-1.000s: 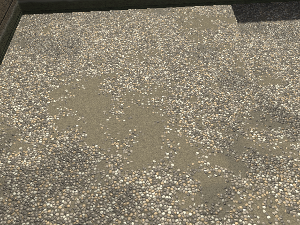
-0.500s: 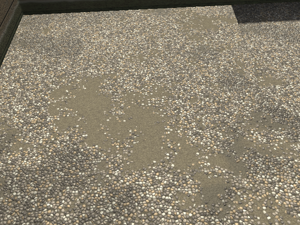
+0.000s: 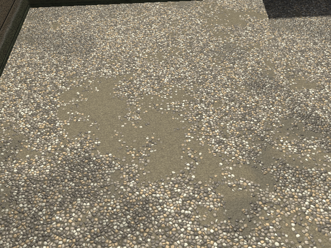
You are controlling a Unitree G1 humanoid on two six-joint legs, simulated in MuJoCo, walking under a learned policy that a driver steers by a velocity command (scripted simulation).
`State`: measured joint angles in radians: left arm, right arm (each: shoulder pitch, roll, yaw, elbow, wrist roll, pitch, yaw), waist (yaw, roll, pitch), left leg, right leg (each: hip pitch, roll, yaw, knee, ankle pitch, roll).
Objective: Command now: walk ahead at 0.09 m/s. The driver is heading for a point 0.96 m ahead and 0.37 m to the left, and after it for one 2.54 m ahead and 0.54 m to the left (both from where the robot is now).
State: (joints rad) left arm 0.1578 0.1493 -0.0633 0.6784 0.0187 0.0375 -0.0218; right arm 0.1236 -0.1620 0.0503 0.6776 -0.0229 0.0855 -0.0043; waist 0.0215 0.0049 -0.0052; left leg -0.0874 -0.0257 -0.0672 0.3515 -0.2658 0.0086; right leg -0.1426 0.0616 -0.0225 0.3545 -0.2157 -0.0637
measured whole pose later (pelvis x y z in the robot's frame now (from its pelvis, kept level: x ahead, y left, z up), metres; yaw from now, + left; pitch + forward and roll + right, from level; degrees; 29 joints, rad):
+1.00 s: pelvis +0.00 +0.00 -0.02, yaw +0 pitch -2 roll +0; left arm 0.13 0.15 -0.06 0.59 0.02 0.06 0.01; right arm 0.11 -0.16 0.05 0.63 -0.03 0.08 -0.02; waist 0.02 0.00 0.00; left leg -0.18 -0.04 -0.06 0.63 -0.42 0.01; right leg -0.25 0.06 -0.03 0.65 -0.37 -0.07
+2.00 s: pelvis +0.00 +0.00 +0.00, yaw -1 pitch +0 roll -1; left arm 0.29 0.21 -0.06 0.71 0.04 0.07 0.00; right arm 0.30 -0.23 0.07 0.72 -0.04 0.06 -0.01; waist 0.01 0.02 -0.01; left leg -0.07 -0.02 -0.06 0.31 -0.24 0.02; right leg -0.11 0.07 -0.01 0.27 -0.17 -0.06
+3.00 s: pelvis +0.00 +0.02 -0.02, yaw +0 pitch -2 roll +0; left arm 0.14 0.16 -0.05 0.64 0.03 0.06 0.02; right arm 0.14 -0.18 0.06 0.64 -0.02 0.08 -0.02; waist 0.01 0.00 0.00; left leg -0.17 -0.07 -0.06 0.60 -0.40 0.04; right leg -0.24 0.03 -0.01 0.62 -0.35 -0.03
